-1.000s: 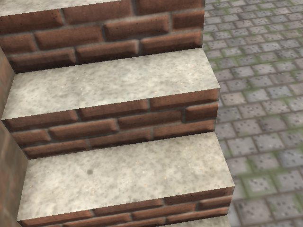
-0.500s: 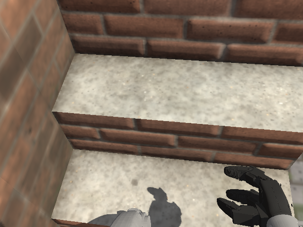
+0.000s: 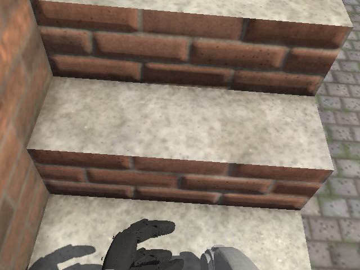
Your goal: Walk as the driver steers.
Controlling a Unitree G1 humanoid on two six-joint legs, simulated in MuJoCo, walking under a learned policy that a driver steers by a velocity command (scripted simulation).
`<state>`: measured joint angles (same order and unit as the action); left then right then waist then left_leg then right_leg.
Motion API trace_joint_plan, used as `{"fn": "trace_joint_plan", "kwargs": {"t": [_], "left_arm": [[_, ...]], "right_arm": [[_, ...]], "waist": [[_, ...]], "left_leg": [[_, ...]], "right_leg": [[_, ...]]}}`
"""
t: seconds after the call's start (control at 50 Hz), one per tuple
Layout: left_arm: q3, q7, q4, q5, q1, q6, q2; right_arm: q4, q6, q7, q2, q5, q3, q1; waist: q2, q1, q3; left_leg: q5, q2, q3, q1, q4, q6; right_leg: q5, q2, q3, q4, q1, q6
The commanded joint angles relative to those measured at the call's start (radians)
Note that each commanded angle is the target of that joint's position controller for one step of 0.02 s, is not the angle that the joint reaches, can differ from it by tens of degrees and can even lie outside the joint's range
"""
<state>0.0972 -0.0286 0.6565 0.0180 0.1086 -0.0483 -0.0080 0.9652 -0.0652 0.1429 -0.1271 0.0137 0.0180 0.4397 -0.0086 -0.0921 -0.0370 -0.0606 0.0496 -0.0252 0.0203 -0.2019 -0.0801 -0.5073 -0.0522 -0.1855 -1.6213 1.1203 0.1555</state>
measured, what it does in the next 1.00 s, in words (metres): climbs, turning right: right foot 0.22 m higher, then left foot 0.22 m higher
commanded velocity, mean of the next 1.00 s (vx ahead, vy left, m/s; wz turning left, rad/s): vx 0.48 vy -0.06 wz -0.30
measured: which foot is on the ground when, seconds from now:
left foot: down 0.00-0.04, up 0.06-0.76, down 0.78-1.00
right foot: up 0.00-0.02, down 0.04-0.80, up 0.82-1.00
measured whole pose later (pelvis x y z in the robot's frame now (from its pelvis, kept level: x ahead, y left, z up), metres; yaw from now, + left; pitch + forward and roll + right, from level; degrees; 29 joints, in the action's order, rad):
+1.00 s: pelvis +0.28 +0.09 +0.34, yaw -16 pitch +7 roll +1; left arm -0.04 -0.04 0.91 -0.01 -0.27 0.03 -0.20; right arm 0.99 -0.05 -0.05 -0.15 0.00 0.01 0.33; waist 0.12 0.02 0.16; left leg -0.36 -0.01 -0.02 0.64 -0.87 -0.02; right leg 0.00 -0.14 0.17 -1.95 0.93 0.14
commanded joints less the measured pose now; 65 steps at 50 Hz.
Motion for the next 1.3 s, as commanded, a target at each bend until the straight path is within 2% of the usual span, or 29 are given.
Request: {"fn": "trace_joint_plan", "kwargs": {"t": [0.02, 0.06, 0.1, 0.14, 0.2, 0.26, 0.4, 0.42, 0.44, 0.54, 0.64, 0.7, 0.72, 0.74, 0.76, 0.78, 0.82, 0.86, 0.88, 0.92, 0.94, 0.96, 1.0, 1.04, 1.1, 1.18, 1.24, 1.26, 1.3], "left_arm": [[-0.083, 0.006, -0.019, -0.045, -0.094, 0.010, -0.187], [-0.127, 0.022, 0.013, -0.040, -0.225, -0.033, -0.254], [-0.174, 0.038, 0.050, 0.036, -0.217, -0.038, -0.331], [-0.169, 0.049, 0.166, 0.027, -0.241, -0.009, -0.278], [-0.136, 0.066, 0.205, 0.013, -0.247, 0.025, -0.197], [-0.161, 0.036, 0.186, 0.037, -0.291, 0.070, -0.280], [-0.199, 0.016, 0.126, 0.020, -0.436, 0.139, -0.348], [-0.098, -0.015, 0.110, 0.047, -0.490, 0.133, -0.275], [-0.108, -0.029, 0.127, 0.043, -0.522, 0.123, -0.312], [-0.079, -0.023, 0.198, 0.042, -0.605, 0.147, -0.324], [-0.085, -0.016, 0.299, 0.045, -0.761, 0.146, -0.355], [-0.096, -0.016, 0.315, 0.053, -0.705, 0.145, -0.378], [-0.126, -0.041, 0.250, 0.006, -0.473, 0.139, -0.431], [-0.145, -0.072, 0.322, -0.016, -0.610, 0.116, -0.475], [-0.140, -0.114, 0.295, 0.010, -0.466, 0.121, -0.512], [-0.174, -0.132, 0.265, -0.027, -0.367, 0.110, -0.565], [-0.116, -0.170, 0.387, 0.081, -0.619, 0.084, -0.314], [-0.144, -0.084, 0.325, 0.010, -0.403, 0.092, -0.363], [-0.172, -0.044, 0.226, 0.037, -0.371, 0.139, -0.240], [-0.138, -0.055, 0.209, 0.056, -0.397, 0.089, -0.117], [-0.133, -0.060, 0.202, 0.055, -0.403, 0.071, -0.103], [-0.116, -0.028, 0.240, -0.081, -0.423, 0.082, -0.198], [-0.095, 0.006, 0.184, -0.055, -0.414, 0.083, -0.151], [-0.064, 0.015, 0.149, -0.039, -0.370, 0.070, -0.132], [-0.059, -0.003, 0.184, -0.021, -0.334, 0.051, -0.190], [-0.039, 0.009, 0.170, 0.023, -0.181, 0.062, -0.174], [-0.014, 0.008, 0.159, 0.000, -0.129, 0.055, -0.163], [-0.056, -0.020, 0.025, 0.074, -0.077, 0.065, -0.038], [-0.065, -0.029, -0.055, 0.056, 0.012, 0.062, -0.063]], "right_arm": [[-0.137, -0.045, -0.051, -0.226, 0.039, 0.044, 0.146], [-0.190, -0.067, -0.100, -0.275, -0.022, 0.072, -0.039], [-0.309, -0.020, -0.070, -0.073, -0.091, 0.040, -0.241], [-0.464, 0.036, -0.045, 0.032, -0.123, -0.019, -0.367], [-0.404, 0.072, -0.051, -0.010, -0.090, -0.016, -0.189], [-0.432, 0.070, -0.014, 0.018, -0.026, -0.019, -0.294], [-0.489, 0.028, -0.027, 0.070, -0.059, -0.045, -0.440], [-0.371, 0.020, -0.204, -0.023, -0.062, -0.083, -0.282], [-0.332, 0.006, -0.241, -0.064, -0.065, -0.063, -0.266], [-0.329, 0.007, -0.235, -0.087, -0.082, -0.072, -0.418], [-0.363, 0.025, -0.216, -0.063, -0.083, -0.090, -0.502], [-0.450, 0.010, -0.202, -0.063, -0.095, -0.086, -0.555], [-0.558, 0.035, -0.211, -0.090, -0.086, -0.095, -0.728], [-0.598, 0.080, -0.225, -0.119, -0.044, -0.076, -0.835], [-0.511, 0.094, -0.252, -0.161, -0.018, -0.040, -0.597], [-0.416, 0.109, -0.263, -0.238, -0.032, 0.012, -0.278], [-0.196, 0.117, -0.248, -0.369, -0.105, 0.045, 0.105], [-0.113, 0.067, -0.250, -0.283, -0.036, 0.033, 0.033], [-0.107, 0.055, -0.100, -0.245, 0.037, 0.071, -0.083], [-0.060, 0.049, -0.048, -0.100, 0.048, 0.024, -0.231], [-0.048, 0.051, -0.055, -0.075, 0.034, 0.017, -0.269], [-0.119, -0.008, -0.214, -0.045, -0.033, -0.027, -0.384], [0.031, -0.055, -0.278, 0.029, -0.039, -0.032, -0.140], [0.056, -0.046, -0.300, -0.023, -0.047, -0.022, -0.122], [0.023, -0.040, -0.282, -0.163, -0.051, 0.013, -0.112], [0.052, -0.060, -0.245, -0.120, -0.088, 0.009, 0.015], [0.134, -0.044, -0.239, -0.093, -0.140, -0.002, 0.107], [-0.013, -0.049, -0.102, -0.127, 0.049, 0.040, -0.032], [-0.036, -0.048, -0.046, -0.179, 0.062, 0.058, -0.005]], "waist": [[-0.124, 0.021, 0.477], [0.131, 0.155, 0.519], [0.065, 0.174, 0.393], [0.057, 0.075, 0.024], [-0.012, -0.029, -0.100], [0.082, 0.041, -0.041], [0.021, 0.116, 0.035], [-0.047, 0.122, 0.003], [-0.005, 0.125, 0.010], [0.110, 0.121, 0.155], [0.224, 0.200, 0.192], [0.161, 0.155, 0.155], [0.031, 0.057, 0.103], [0.228, 0.081, 0.153], [0.330, -0.015, 0.225], [0.264, -0.189, 0.381], [-0.325, -0.144, 0.600], [-0.297, -0.078, 0.274], [0.080, 0.057, 0.280], [0.109, 0.208, 0.147], [0.038, 0.224, 0.110], [-0.354, 0.119, -0.003], [-0.093, 0.115, 0.150], [0.003, 0.128, 0.228], [-0.144, 0.085, 0.210], [-0.083, 0.011, 0.123], [-0.117, 0.013, 0.047], [0.003, 0.159, -0.042], [-0.016, 0.123, -0.110]], "left_leg": [[1.731, 0.167, 0.108, 0.290, -0.509, -0.067], [0.227, -0.059, 0.062, 0.528, -1.054, 0.011], [-0.115, -0.156, 0.223, 0.985, -2.125, 0.030], [-0.183, -0.072, 0.184, 1.155, -2.140, 0.028], [-0.119, -0.034, 0.126, 1.068, -1.964, 0.079], [-0.045, -0.056, 0.037, 1.201, -2.067, 0.081], [-0.008, -0.065, 0.047, 1.394, -2.208, 0.045], [-0.068, -0.121, 0.249, 1.638, -2.286, 0.012], [-0.097, -0.116, 0.253, 1.755, -2.294, 0.014], [-0.088, -0.049, 0.045, 1.535, -2.136, -0.030], [-0.244, 0.003, 0.095, 1.723, -1.946, -0.010], [-0.342, 0.009, 0.069, 1.675, -1.894, -0.037], [-0.860, 0.004, -0.040, 1.214, -1.243, -0.043], [-0.957, -0.125, -0.183, 0.869, -1.170, 0.036], [-0.490, -0.189, -0.202, 0.637, -1.265, 0.046], [-0.291, -0.207, -0.064, 0.566, -0.941, 0.004], [-0.604, 0.204, 1.071, 0.142, -0.274, -0.352], [-0.995, 0.156, 0.971, 0.343, -0.251, -0.229], [-0.887, 0.163, 0.919, 0.345, -0.175, -0.116], [-0.677, 0.136, 0.654, 0.469, -0.313, -0.026], [-0.624, 0.118, 0.531, 0.462, -0.343, -0.014], [-0.385, 0.017, 0.189, 0.490, -0.381, -0.078], [-0.194, 0.038, 0.207, 0.311, -0.347, -0.076], [-0.257, 0.091, 0.253, 0.361, -0.258, -0.078], [-0.510, 0.142, 0.318, 0.564, -0.132, -0.128], [-0.564, 0.191, 0.434, 0.258, -0.136, -0.163], [-0.500, 0.253, 0.445, 0.082, -0.102, -0.190], [-0.503, 0.282, 0.445, 0.379, 0.015, -0.133], [-0.528, 0.291, 0.384, 0.335, 0.055, -0.132]], "right_leg": [[-0.044, -0.064, 0.068, 0.468, -0.949, 0.049], [0.128, 0.029, 0.342, 0.765, -1.087, 0.123], [-0.184, 0.264, 0.839, 1.093, -0.927, 0.256], [-0.465, 0.234, 0.844, 1.200, -0.569, 0.124], [-0.305, 0.158, 0.600, 1.190, -0.371, 0.052], [-0.164, 0.168, 0.573, 1.217, -0.506, 0.104], [-0.050, 0.179, 0.712, 1.218, -0.818, 0.103], [0.104, 0.250, 0.909, 1.173, -0.830, 0.225], [0.183, 0.314, 0.887, 1.192, -0.998, 0.249], [0.234, 0.199, 0.621, 1.170, -0.844, 0.125], [0.239, 0.309, 0.703, 1.221, -1.211, 0.124], [0.385, 0.345, 0.692, 1.238, -1.181, 0.106], [0.443, 0.310, 0.584, 1.433, -0.780, 0.079], [0.878, 0.289, 0.634, 1.510, -0.503, 0.204], [1.545, 0.305, 0.522, 1.443, -0.505, 0.224], [1.961, 0.269, 0.431, 1.150, -0.728, 0.188], [0.769, 0.027, 0.464, 0.319, -0.240, -0.019], [0.713, 0.019, 0.466, -0.165, -0.003, -0.046], [0.554, -0.085, 0.440, -0.255, -0.330, -0.086], [0.581, -0.087, 0.453, -0.369, -0.218, -0.116], [0.577, -0.100, 0.456, -0.401, -0.167, -0.109], [0.499, -0.060, 0.530, -0.351, 0.185, 0.000], [0.416, -0.016, 0.401, -0.371, 0.282, 0.057], [0.472, 0.089, 0.289, -0.272, 0.285, 0.023], [0.413, 0.133, 0.142, -0.477, 0.207, -0.070], [0.328, 0.176, 0.189, -0.461, 0.525, -0.064], [0.326, 0.214, 0.231, -0.445, 0.751, -0.028], [0.344, 0.225, 0.244, -0.513, 0.376, -0.069], [0.197, 0.220, 0.250, -0.520, 0.444, -0.115]]}}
